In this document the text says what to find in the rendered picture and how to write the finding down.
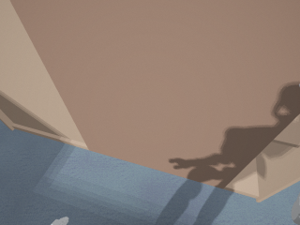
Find wardrobe door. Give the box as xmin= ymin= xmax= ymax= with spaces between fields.
xmin=9 ymin=0 xmax=300 ymax=189
xmin=0 ymin=0 xmax=85 ymax=143

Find right robot upper arm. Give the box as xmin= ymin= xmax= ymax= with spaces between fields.
xmin=291 ymin=192 xmax=300 ymax=225

